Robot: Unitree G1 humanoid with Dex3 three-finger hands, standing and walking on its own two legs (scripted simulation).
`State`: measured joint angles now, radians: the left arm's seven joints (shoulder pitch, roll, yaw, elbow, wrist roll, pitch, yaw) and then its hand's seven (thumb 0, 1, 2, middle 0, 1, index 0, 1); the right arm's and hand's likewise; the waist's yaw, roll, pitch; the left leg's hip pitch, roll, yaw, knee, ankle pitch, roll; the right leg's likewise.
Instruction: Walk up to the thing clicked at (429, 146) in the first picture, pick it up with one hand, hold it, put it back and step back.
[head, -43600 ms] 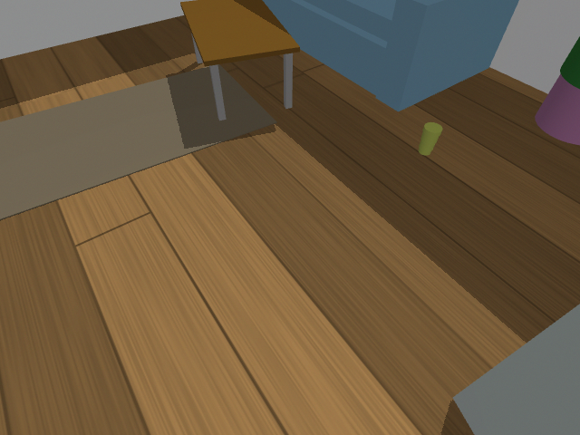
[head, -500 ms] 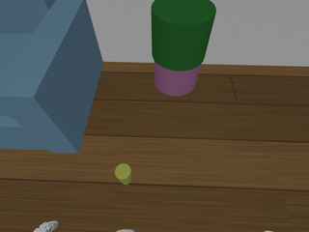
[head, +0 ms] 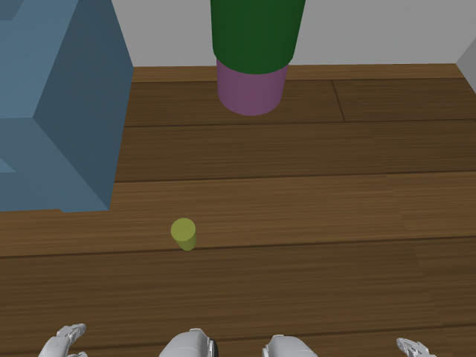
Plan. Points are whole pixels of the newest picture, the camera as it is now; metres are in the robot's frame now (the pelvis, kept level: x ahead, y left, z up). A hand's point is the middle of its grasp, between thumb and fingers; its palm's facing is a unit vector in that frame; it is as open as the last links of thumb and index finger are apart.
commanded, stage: step back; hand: left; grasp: from the side
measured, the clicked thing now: (185, 236) +0.53 +0.20 -0.68
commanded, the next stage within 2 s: none
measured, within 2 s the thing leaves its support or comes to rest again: neither
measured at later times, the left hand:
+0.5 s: hand out of the picture +0.00 +0.28 -0.14, palm faces +0.04 -0.93 -0.36, open 7.4 cm
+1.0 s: hand out of the picture -0.20 +0.23 -0.13, palm faces +0.00 -0.90 -0.43, open 7.4 cm
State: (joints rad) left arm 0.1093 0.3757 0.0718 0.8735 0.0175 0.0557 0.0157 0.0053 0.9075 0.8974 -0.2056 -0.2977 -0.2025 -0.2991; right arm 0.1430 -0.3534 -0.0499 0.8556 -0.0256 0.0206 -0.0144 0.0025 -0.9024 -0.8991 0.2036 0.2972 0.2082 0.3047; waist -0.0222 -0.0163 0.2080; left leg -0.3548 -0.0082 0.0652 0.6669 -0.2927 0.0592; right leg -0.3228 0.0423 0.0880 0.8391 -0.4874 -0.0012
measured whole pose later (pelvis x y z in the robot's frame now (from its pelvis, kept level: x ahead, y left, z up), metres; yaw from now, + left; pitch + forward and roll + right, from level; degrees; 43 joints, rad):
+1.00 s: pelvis -0.28 -0.04 +0.01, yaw +1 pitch -1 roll +2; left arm 0.20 0.35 0.08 0.81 0.05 0.06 0.01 0.01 0.90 0.90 -0.21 -0.30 -0.21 -0.30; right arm 0.23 -0.42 -0.05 0.86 -0.01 0.04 -0.03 0.00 -0.91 -0.90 0.20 0.30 0.20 0.30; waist 0.01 0.02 0.14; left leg -0.45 -0.10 -0.09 1.04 -0.48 -0.02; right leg -0.32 -0.04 0.01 0.65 -0.31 -0.01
